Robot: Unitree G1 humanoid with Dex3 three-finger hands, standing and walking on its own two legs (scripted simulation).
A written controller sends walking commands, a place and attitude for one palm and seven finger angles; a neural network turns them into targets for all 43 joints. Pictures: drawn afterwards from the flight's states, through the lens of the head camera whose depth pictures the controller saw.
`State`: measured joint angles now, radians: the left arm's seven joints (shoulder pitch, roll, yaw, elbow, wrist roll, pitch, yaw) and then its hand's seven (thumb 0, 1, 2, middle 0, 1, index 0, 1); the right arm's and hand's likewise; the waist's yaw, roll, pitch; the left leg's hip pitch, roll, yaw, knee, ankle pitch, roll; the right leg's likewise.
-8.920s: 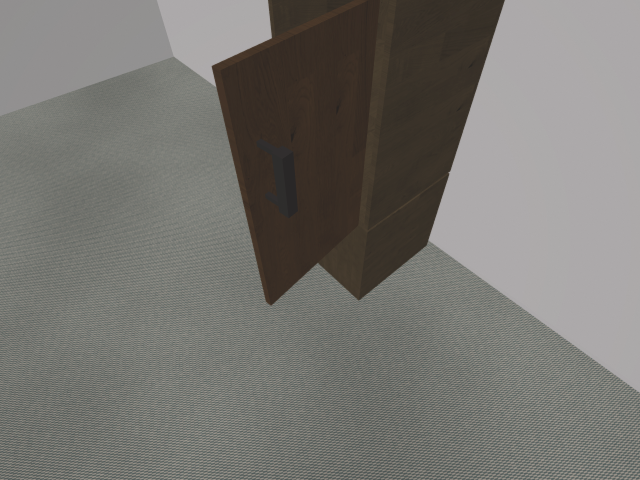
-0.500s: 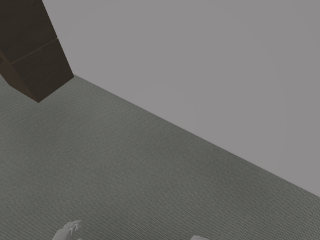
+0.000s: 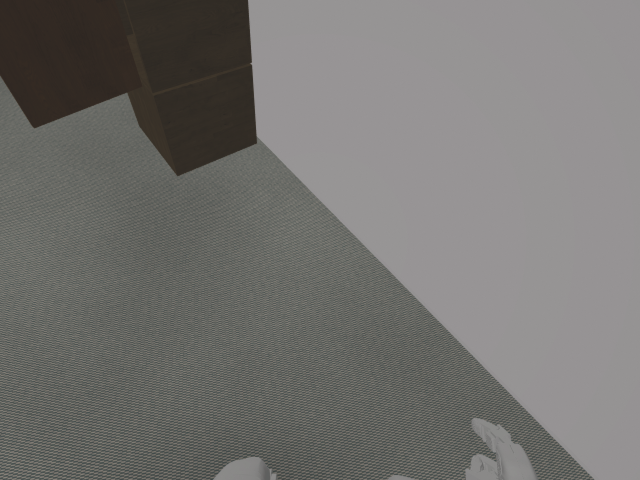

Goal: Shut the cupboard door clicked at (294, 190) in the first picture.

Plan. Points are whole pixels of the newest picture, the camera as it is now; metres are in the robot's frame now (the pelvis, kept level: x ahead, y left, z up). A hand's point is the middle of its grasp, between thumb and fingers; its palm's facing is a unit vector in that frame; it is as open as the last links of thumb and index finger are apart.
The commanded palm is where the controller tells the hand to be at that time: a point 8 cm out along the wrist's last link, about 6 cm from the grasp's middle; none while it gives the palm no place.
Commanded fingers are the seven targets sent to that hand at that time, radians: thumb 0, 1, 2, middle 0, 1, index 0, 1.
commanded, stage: walk to a spot facing it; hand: left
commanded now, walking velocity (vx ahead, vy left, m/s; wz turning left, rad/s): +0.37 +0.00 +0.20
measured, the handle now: out of the picture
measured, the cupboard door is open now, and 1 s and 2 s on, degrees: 98 98 98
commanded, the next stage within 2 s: turn to face it in 1.10 s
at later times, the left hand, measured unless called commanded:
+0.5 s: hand (240, 360) +0.29 +0.15 -0.15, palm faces +0.17 -0.97 -0.19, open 7.2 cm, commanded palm none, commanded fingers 0.00 0.90 0.90 -0.20 -0.30 -0.20 -0.30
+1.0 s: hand (210, 270) +0.45 +0.24 -0.15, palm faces +0.26 -0.96 -0.13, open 7.3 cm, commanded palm none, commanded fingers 0.00 0.90 0.90 -0.20 -0.30 -0.20 -0.30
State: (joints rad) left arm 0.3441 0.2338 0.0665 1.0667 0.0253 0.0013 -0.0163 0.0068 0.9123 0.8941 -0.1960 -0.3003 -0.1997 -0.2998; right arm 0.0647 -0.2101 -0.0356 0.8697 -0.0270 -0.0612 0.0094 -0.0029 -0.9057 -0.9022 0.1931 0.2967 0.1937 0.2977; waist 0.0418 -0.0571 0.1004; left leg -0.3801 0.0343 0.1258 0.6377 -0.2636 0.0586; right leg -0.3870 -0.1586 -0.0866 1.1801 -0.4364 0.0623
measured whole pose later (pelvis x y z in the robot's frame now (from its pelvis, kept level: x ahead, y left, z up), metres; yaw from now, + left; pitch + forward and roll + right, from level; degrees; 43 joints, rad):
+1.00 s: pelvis +0.44 +0.06 +0.02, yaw +12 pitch +0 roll -1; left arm 0.24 0.17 0.06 1.03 0.03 -0.02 -0.02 0.00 0.92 0.89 -0.19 -0.30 -0.20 -0.30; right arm 0.25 -0.18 -0.05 1.03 -0.02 -0.07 -0.02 -0.02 -0.94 -0.90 0.20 0.30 0.20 0.30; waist 0.02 -0.03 0.02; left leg -0.17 -0.01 0.14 0.36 -0.19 0.08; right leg -0.58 -0.14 -0.06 1.00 -0.20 0.03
